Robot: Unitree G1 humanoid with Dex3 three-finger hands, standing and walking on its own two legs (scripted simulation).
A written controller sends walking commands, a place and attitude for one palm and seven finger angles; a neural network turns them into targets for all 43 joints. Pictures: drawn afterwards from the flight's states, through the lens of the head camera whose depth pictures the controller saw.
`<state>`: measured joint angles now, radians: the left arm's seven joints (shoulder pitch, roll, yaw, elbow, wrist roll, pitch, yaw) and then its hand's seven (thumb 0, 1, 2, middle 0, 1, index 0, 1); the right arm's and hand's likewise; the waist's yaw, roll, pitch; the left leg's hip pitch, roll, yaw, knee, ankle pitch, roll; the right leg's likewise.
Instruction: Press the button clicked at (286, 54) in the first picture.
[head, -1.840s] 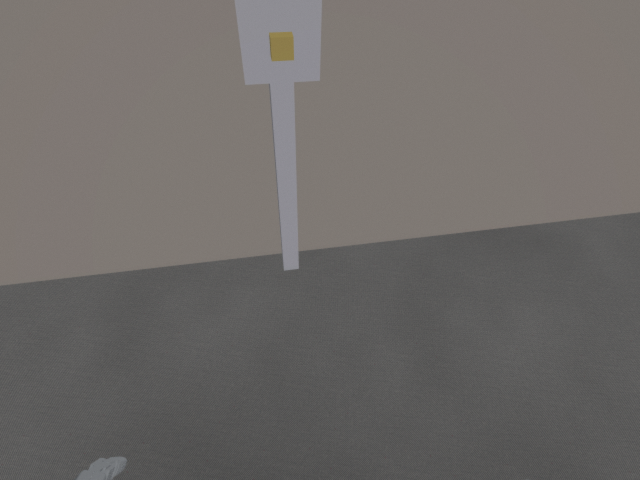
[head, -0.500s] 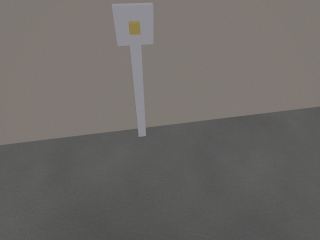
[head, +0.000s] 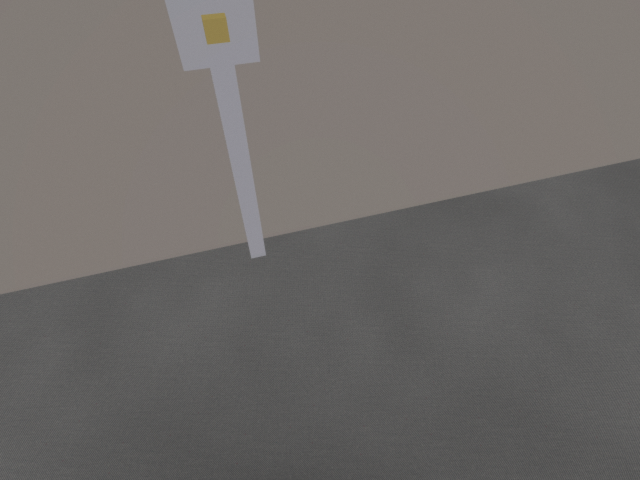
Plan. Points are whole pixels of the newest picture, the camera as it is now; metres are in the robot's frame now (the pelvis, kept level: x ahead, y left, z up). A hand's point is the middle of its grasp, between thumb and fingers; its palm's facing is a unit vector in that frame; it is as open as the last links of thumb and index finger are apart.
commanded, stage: walk to a spot facing it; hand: left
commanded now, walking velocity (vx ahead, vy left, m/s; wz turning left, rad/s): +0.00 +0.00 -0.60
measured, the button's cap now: (215, 28) +0.94 +0.31 +0.12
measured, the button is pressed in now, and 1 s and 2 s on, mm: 0 0 0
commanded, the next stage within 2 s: none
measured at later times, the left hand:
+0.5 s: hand out of the picture +0.07 +0.21 -0.16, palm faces -0.12 -0.97 -0.19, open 7.4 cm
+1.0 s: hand (282, 326) +0.39 +0.10 -0.17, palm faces -0.58 -0.80 -0.16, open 7.4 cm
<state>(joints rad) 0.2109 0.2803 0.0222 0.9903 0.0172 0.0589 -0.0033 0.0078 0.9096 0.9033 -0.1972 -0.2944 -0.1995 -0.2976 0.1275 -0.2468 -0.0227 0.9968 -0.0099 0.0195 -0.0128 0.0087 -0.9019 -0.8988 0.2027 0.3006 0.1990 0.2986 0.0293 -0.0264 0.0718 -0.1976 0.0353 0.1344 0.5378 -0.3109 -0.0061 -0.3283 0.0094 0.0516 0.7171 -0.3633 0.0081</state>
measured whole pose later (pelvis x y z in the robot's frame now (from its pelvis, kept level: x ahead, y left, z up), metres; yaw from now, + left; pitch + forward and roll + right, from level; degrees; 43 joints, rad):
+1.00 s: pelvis +0.18 +0.03 +0.00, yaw -34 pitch +0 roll -1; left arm 0.07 0.21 0.07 0.92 0.03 0.06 -0.03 0.01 0.91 0.90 -0.19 -0.29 -0.19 -0.30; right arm 0.44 -0.14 -0.03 1.07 -0.02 -0.02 -0.03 0.01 -0.90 -0.90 0.20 0.30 0.20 0.30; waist -0.06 -0.03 0.11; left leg -0.01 0.07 0.35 0.48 -0.45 0.02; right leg -0.53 -0.04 -0.11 0.85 -0.28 0.01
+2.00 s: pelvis +0.25 -0.01 +0.00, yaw -69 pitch +0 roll +1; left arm 0.15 0.20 0.06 0.89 0.01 0.02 0.00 0.01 0.91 0.90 -0.20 -0.29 -0.20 -0.30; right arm 0.24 -0.26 -0.08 0.97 -0.02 0.07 -0.02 0.01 -0.91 -0.90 0.20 0.30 0.19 0.30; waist -0.02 0.05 0.09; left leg -0.46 0.14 0.09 1.10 -0.46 -0.09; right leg -0.28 0.01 -0.06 0.59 -0.32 -0.05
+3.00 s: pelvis +0.28 -0.15 +0.00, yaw -99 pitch +0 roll +0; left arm 0.09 0.17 0.03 0.94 0.02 0.00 0.02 0.01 0.91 0.90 -0.20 -0.29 -0.20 -0.30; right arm 0.25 -0.21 -0.05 0.99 -0.01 0.04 -0.02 0.01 -0.91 -0.90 0.20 0.30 0.19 0.30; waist -0.06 0.04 0.07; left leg -0.48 0.12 0.05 1.09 -0.40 -0.07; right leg -0.26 0.00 -0.11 0.54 -0.28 -0.06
